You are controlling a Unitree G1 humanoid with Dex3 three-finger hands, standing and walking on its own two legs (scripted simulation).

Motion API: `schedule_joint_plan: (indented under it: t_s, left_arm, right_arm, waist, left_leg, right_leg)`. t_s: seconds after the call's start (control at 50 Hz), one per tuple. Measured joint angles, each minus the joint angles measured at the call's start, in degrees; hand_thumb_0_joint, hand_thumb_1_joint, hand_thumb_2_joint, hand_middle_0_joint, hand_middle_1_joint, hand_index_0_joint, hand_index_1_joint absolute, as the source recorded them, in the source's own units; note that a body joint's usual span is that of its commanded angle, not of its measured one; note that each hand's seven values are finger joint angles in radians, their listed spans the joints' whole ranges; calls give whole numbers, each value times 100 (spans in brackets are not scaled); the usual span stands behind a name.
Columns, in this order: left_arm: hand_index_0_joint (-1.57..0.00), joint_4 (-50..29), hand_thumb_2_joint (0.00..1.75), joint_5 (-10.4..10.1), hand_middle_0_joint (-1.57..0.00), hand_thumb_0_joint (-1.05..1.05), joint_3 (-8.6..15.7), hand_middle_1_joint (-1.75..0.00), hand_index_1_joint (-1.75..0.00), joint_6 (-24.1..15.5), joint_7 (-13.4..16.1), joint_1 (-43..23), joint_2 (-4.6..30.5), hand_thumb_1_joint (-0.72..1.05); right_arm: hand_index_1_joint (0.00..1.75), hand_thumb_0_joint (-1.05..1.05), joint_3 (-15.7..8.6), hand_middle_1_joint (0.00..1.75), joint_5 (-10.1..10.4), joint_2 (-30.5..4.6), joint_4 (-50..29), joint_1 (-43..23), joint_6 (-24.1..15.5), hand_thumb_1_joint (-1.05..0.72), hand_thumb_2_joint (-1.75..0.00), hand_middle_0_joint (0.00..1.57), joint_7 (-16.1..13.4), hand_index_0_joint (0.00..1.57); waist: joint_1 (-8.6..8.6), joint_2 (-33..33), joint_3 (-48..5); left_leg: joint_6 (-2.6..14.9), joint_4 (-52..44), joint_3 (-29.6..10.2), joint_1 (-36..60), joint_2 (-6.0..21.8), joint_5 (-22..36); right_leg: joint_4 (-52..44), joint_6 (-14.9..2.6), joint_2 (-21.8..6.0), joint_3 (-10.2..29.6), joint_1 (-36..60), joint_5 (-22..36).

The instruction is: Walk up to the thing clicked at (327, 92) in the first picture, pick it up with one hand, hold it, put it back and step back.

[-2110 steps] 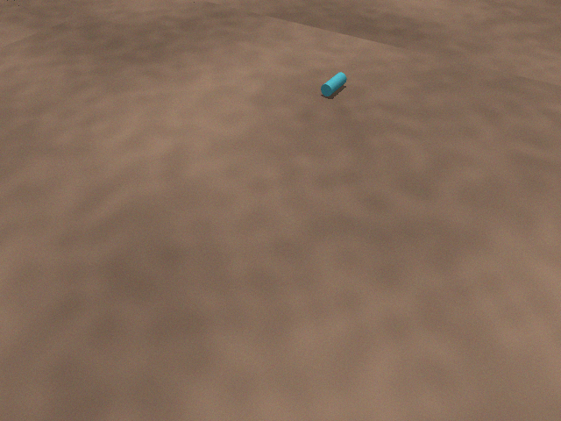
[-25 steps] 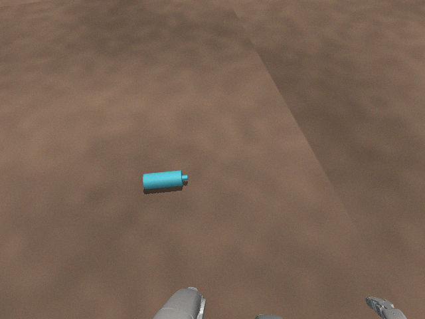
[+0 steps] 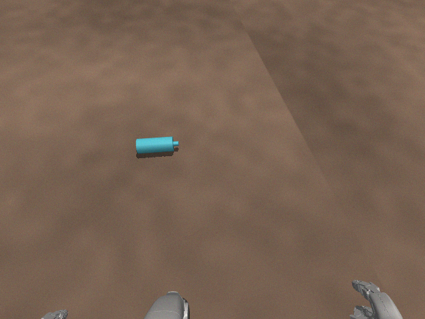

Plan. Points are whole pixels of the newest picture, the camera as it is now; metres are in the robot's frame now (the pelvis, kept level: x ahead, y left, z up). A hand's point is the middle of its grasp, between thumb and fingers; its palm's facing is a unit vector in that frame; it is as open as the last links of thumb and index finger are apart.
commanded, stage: step back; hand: left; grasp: from above
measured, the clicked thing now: (158, 144) +1.00 +0.32 -0.71
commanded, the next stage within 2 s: stand in 1.16 s
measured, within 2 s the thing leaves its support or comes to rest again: neither
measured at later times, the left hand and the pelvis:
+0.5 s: hand out of the picture -0.03 +0.28 -0.13, palm faces +0.08 -0.92 -0.40, open 7.4 cm; pelvis -0.07 -0.01 +0.01, yaw +5 degrees
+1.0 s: hand out of the picture +0.03 +0.27 -0.14, palm faces +0.11 -0.93 -0.35, open 7.4 cm; pelvis -0.02 +0.00 +0.01, yaw +5 degrees
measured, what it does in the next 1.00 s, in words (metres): steps on the spot: left foot, then left foot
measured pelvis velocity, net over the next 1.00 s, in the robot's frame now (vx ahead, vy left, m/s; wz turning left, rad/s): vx -0.02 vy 0.00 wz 0.09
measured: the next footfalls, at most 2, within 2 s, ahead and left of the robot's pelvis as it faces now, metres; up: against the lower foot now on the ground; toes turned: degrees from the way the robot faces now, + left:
left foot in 0.32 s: -0.04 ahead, +0.13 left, +0.00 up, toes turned +4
left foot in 0.84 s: +0.03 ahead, +0.13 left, +0.00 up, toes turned +6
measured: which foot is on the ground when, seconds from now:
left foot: down 0.00-0.02, up 0.04-0.30, down 0.32-0.60, up 0.62-0.82, down 0.84-1.00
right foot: down 0.00-1.00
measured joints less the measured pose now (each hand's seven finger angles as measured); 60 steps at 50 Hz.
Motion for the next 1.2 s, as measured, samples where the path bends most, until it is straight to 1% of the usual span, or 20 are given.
schedule_joint_plan:
  t_s: [0.02,0.04,0.08,0.12,0.16,0.22,0.28,0.3,0.34,0.38,0.42,0.48,0.56,0.6,0.66,0.72,0.8,0.86,1.04,1.2]
  left_arm:
    - [-20,95,90,36,-20,0,9,-30,-30,-39,1,14,-73,91]
    - [-20,155,90,72,-20,0,3,-30,-30,-53,-19,57,-135,91]
    - [-20,212,90,109,-20,0,-23,-30,-30,-62,-55,221,-164,91]
    - [-20,277,90,108,-20,0,-34,-30,-30,-65,-38,328,-199,91]
    - [-20,318,90,124,-20,1,-13,-30,-30,-79,-28,356,-215,90]
    - [-20,297,90,164,-20,1,32,-30,-30,-149,-48,337,-163,90]
    - [-20,253,90,179,-20,1,63,-30,-30,-209,-86,281,-56,90]
    - [-20,245,90,168,-20,1,56,-30,-30,-205,-100,264,-12,90]
    - [-20,259,90,155,-20,0,46,-30,-30,-159,-103,231,100,90]
    - [-20,386,90,107,-20,0,35,-30,-30,-97,-102,281,111,91]
    - [-20,494,90,65,-20,1,32,-30,-30,-72,-137,298,156,91]
    - [-20,557,90,34,-20,1,48,-30,-30,-128,-190,309,196,91]
    - [-20,584,90,31,-20,1,66,-30,-30,-218,-235,327,151,91]
    - [-20,607,90,71,-20,1,76,-30,-30,-302,-193,286,51,91]
    - [-20,569,90,95,-20,0,32,-30,-30,-398,-163,241,-80,91]
    - [-20,539,90,73,-20,0,-33,-30,-30,-465,-139,198,-214,91]
    - [-20,569,90,50,-20,0,-106,-30,-30,-457,-130,149,-221,90]
    - [-20,625,90,-13,-20,0,-160,-30,-30,-367,-91,71,-144,90]
    - [-20,958,90,-116,-20,0,-213,-30,-30,-340,-42,-220,-72,91]
    - [-20,1179,90,-131,-20,0,-269,-30,-30,-345,-23,-515,-127,91]
  right_arm:
    - [30,0,-19,30,10,-67,23,-72,27,-90,-90,20,6,20]
    - [30,0,-48,30,21,-95,71,-95,56,-90,-90,20,-9,20]
    - [30,0,-71,30,32,-52,199,-15,126,-91,-90,20,-50,20]
    - [30,0,-73,30,79,-66,294,120,122,-91,-90,20,-50,20]
    - [30,0,-78,30,104,-100,378,296,68,-91,-90,20,-40,20]
    - [30,0,-92,30,64,-119,553,588,25,-91,-90,20,14,20]
    - [30,0,-110,30,21,-94,787,804,-13,-91,-90,20,92,20]
    - [30,0,-119,30,19,-81,854,858,-50,-91,-90,20,110,20]
    - [30,1,-165,30,-16,26,987,863,-147,-91,-90,20,109,20]
    - [30,1,-156,30,-49,83,997,923,-235,-91,-90,20,118,20]
    - [30,1,-113,30,-52,159,985,959,-325,-91,-90,20,105,20]
    - [30,1,-60,30,-47,221,956,990,-410,-91,-90,20,96,20]
    - [30,0,-62,30,-56,162,912,941,-339,-90,-90,21,105,21]
    - [30,0,-70,30,-28,80,900,882,-263,-90,-90,21,73,21]
    - [30,1,-80,30,-5,63,960,800,-197,-91,-90,20,12,20]
    - [30,1,-92,30,28,-6,973,721,-249,-91,-90,20,9,20]
    - [30,0,-93,30,31,-25,997,604,-300,-91,-90,20,36,20]
    - [30,0,-92,30,10,50,1077,462,-326,-91,-90,20,6,20]
    - [30,0,135,30,91,367,1330,-50,-310,-91,-90,20,35,20]
    - [30,0,161,30,140,395,1530,-448,-329,-91,-90,20,36,20]
  waist:
    - [-12,185,38]
    - [-47,304,45]
    - [66,207,-97]
    - [111,150,-188]
    - [101,152,-259]
    - [84,158,-362]
    - [67,109,-440]
    - [53,83,-461]
    - [64,-149,-378]
    - [-6,-180,-467]
    - [-100,-217,-501]
    - [-159,-256,-517]
    - [-176,-169,-558]
    - [-168,51,-522]
    - [-71,111,-546]
    - [18,149,-493]
    - [59,108,-450]
    - [41,-37,-386]
    - [20,-106,-442]
    - [8,-58,-474]
  left_leg:
    - [4,138,-92,-100,113,-16]
    - [25,304,-301,-185,57,-368]
    - [-4,1069,-610,-383,-348,-1270]
    - [-13,1925,-808,-487,-672,-1386]
    - [-51,2338,-828,-421,-784,-1350]
    - [-107,1993,-663,7,-643,-1435]
    - [-73,803,-405,667,-417,-1795]
    - [-28,267,-316,933,-367,-1693]
    - [15,-291,-176,1208,-506,-888]
    - [112,-303,-155,1192,-511,-829]
    - [157,-455,-177,1264,-473,-765]
    - [81,-611,-182,1363,-388,-677]
    - [-37,-342,-175,1324,-226,-892]
    - [-22,124,-301,1185,-56,-1208]
    - [47,1076,-532,778,-266,-1859]
    - [74,1435,-503,483,-355,-1789]
    - [54,598,-269,547,-219,-1503]
    - [6,-150,-111,811,-254,-474]
    - [3,-430,-31,1023,-159,-573]
    - [31,-968,33,1349,-216,-347]
  right_leg:
    - [-145,-42,121,-78,45,133]
    - [-103,-69,182,-151,11,185]
    - [34,-132,74,-68,-163,235]
    - [-49,-130,-53,-32,-205,371]
    - [-141,-117,-147,-86,-242,492]
    - [-172,-133,-240,-240,-321,558]
    - [-86,-122,-349,-413,-422,541]
    - [-23,-93,-390,-461,-466,523]
    - [260,-97,-547,-342,-554,309]
    - [678,-94,-415,-192,-745,-189]
    - [1107,-90,-284,-94,-942,-173]
    - [1044,-85,-278,-151,-1029,-69]
    - [7,-94,-250,-247,-636,284]
    - [-271,-93,-79,-377,-475,941]
    - [-157,-168,-60,-440,-480,805]
    - [-287,-144,-125,-449,-361,801]
    - [-271,-59,-219,-446,-316,716]
    - [-17,38,-339,-385,-357,526]
    - [-694,99,-213,-264,-13,763]
    - [-1167,136,-271,-212,267,967]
